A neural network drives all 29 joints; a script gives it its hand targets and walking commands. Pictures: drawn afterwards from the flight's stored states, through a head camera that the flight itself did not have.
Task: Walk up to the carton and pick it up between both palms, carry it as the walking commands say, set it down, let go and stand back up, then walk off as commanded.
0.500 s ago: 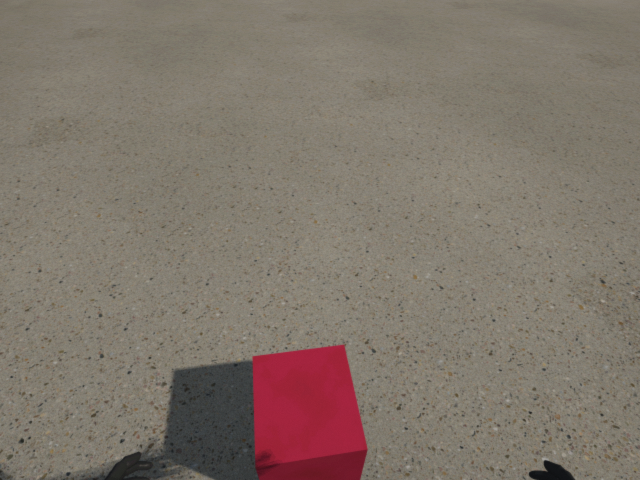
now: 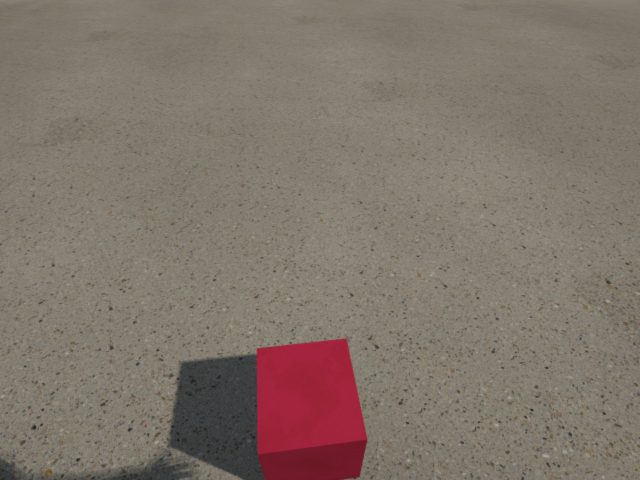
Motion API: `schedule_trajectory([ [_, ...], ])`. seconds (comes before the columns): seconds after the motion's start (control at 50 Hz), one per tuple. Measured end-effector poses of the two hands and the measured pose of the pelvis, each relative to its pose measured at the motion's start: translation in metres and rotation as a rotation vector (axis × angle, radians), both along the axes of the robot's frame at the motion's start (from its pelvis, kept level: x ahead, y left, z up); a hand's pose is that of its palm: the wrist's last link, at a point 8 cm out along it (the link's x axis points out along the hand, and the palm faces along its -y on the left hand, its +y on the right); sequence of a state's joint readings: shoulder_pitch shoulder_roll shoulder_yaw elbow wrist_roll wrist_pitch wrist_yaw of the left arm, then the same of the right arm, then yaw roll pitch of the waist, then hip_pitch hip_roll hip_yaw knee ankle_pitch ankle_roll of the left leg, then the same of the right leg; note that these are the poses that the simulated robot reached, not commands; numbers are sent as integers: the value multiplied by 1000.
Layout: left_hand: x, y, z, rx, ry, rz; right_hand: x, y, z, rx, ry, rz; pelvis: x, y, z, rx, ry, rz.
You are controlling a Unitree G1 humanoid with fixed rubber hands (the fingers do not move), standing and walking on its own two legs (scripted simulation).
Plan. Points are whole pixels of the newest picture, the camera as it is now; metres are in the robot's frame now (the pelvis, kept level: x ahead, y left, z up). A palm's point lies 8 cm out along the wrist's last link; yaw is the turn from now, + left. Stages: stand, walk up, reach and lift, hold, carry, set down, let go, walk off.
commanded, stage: stand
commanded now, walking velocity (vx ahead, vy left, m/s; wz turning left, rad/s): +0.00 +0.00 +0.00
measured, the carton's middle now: (308, 412) +0.52 +0.07 -0.64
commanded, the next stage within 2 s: walk off in 0.64 s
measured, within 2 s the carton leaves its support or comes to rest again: neither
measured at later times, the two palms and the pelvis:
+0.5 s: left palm out of the picture +0.09 +0.31 -0.10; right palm out of the picture +0.09 -0.30 -0.09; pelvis +0.00 +0.00 +0.00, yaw +0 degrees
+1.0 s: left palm out of the picture +0.05 +0.31 -0.11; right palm out of the picture +0.07 -0.30 -0.11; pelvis -0.03 +0.00 +0.00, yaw +4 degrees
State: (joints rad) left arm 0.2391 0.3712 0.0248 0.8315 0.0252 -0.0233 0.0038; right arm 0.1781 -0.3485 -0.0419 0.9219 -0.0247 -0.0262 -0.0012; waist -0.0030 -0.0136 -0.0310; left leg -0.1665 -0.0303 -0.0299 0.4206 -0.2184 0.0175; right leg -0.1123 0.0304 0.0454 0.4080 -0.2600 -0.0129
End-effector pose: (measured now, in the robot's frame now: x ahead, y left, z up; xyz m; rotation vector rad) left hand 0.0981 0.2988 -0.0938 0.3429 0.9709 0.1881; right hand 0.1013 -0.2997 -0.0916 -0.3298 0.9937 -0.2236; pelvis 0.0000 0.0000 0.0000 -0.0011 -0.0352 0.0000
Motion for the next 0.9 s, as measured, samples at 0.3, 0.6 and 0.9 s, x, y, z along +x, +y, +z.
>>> schedule_trajectory([
  [0.3,-7,4,-4,0,50,17,-7,-6,-1,-11,47,-8,-3,0,2,-1,-2,2],
  [0.6,-11,10,-5,4,77,31,-12,-4,-2,-14,72,-13,-5,3,4,-2,-7,3],
  [0.9,-23,13,-9,6,105,64,-19,0,-6,-4,102,-14,-12,5,3,0,-3,18],
])
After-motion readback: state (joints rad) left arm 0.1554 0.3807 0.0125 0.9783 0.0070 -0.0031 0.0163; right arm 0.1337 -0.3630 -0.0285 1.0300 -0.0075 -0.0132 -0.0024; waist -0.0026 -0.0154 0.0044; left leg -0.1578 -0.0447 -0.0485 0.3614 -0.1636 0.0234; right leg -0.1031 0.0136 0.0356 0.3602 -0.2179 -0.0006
